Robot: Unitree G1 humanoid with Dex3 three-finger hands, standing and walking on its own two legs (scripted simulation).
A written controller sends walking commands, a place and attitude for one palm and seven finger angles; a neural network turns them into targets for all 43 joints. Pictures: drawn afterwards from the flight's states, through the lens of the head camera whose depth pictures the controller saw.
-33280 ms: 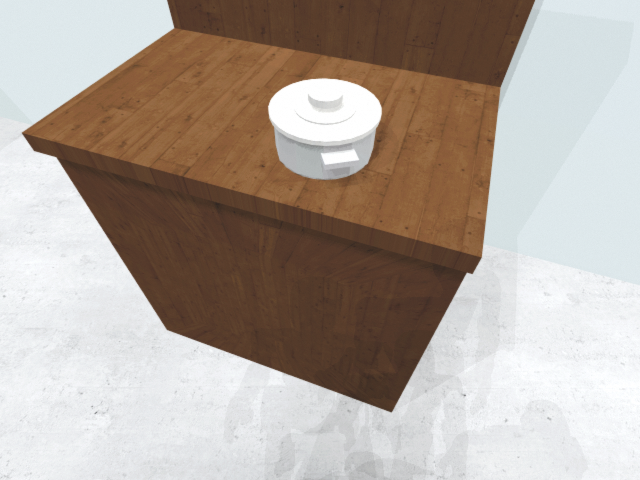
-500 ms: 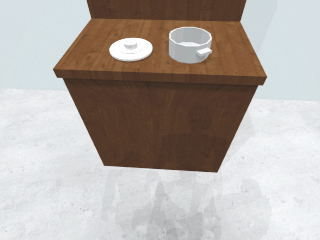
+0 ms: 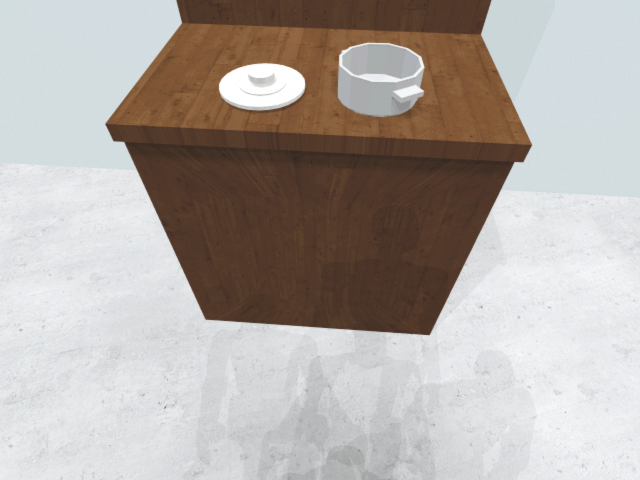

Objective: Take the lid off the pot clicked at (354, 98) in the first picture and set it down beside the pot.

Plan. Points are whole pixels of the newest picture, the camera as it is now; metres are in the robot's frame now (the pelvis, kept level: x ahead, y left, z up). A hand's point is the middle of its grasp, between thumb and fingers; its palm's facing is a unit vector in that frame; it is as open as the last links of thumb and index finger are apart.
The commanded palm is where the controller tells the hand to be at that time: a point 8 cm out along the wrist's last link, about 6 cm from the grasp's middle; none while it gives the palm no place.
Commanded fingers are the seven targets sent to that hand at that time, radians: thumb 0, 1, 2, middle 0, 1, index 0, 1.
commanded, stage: let the arm hang, fingers relaxed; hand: left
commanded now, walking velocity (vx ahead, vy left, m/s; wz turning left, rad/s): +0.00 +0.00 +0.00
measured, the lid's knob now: (261, 74) +0.83 +0.15 +0.09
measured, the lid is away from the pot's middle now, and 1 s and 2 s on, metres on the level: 0.24 0.24 0.24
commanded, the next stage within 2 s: look to check the result in 0.58 s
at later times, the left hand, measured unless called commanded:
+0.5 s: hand out of the picture +0.00 +0.18 -0.18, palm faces +0.01 -0.98 -0.19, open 7.3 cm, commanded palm none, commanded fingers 0.00 0.90 0.90 -0.20 -0.30 -0.20 -0.30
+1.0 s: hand out of the picture +0.00 +0.18 -0.18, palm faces +0.00 -0.98 -0.20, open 7.3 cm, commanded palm none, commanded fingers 0.00 0.90 0.90 -0.20 -0.30 -0.20 -0.30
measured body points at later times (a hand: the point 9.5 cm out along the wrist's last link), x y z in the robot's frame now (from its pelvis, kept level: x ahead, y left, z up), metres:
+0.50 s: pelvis -0.01 +0.00 +0.00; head +0.01 +0.01 +0.45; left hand +0.00 +0.23 -0.16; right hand -0.01 -0.21 -0.16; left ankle -0.01 +0.10 -0.74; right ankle -0.02 -0.11 -0.74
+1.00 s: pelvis -0.01 +0.01 +0.00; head +0.01 +0.01 +0.45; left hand +0.01 +0.23 -0.16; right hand -0.01 -0.22 -0.16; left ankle -0.01 +0.10 -0.74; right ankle -0.02 -0.11 -0.74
